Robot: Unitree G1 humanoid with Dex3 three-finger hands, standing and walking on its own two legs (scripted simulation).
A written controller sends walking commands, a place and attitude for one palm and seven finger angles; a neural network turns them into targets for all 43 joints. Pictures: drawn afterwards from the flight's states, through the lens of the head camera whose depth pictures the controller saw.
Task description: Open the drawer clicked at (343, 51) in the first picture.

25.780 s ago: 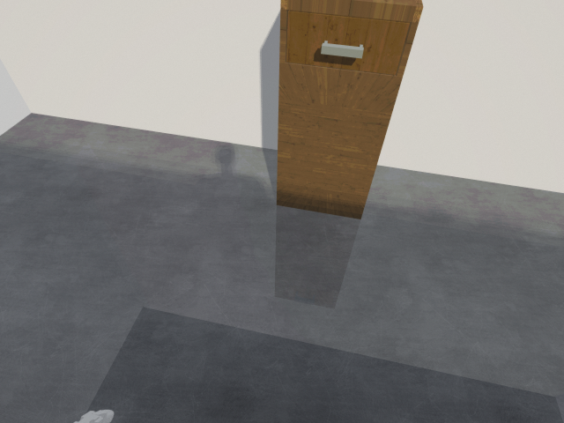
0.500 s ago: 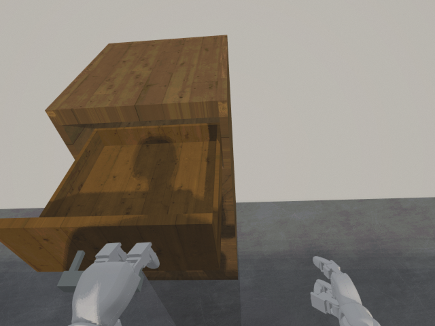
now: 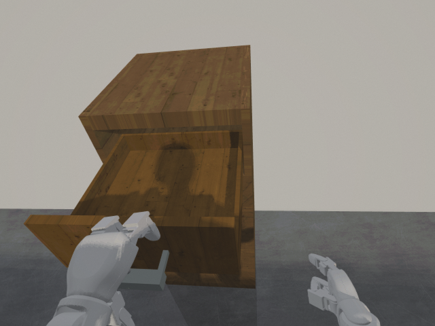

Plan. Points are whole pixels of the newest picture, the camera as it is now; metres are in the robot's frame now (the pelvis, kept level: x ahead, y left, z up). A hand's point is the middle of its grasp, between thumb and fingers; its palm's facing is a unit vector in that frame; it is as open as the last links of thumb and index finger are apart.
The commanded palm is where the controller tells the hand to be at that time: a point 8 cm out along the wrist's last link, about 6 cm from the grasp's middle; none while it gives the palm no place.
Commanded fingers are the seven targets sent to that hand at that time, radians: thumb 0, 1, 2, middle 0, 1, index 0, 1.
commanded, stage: lift the hand off the handle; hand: left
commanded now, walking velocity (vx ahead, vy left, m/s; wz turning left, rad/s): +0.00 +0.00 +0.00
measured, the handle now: (131, 266) +0.19 +0.21 +0.05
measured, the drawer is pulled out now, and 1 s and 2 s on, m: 0.29 0.29 0.29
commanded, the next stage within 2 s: draw the hand back to the body in 0.46 s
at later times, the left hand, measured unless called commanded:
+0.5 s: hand (121, 229) +0.18 +0.17 +0.18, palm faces +0.24 -0.31 -0.92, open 13.9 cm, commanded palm +0.12 +0.18 +0.25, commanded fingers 0.00 -0.50 0.30 -0.30 -1.20 -0.30 -1.20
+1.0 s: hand (91, 227) +0.18 +0.22 +0.18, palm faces +0.25 -0.20 -0.95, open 13.9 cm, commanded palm +0.12 +0.22 +0.24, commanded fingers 0.00 -0.50 0.30 -0.30 -1.20 -0.30 -1.20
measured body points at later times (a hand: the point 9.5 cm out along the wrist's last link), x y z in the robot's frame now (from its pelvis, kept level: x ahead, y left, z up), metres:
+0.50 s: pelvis -0.02 +0.01 +0.01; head -0.07 -0.05 +0.45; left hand +0.16 +0.18 +0.23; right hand +0.23 -0.18 -0.06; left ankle +0.01 +0.09 -0.73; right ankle -0.01 -0.08 -0.73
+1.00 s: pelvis -0.02 +0.01 +0.01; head -0.06 -0.04 +0.45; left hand +0.16 +0.23 +0.23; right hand +0.23 -0.16 -0.06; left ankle +0.01 +0.09 -0.73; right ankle -0.01 -0.08 -0.73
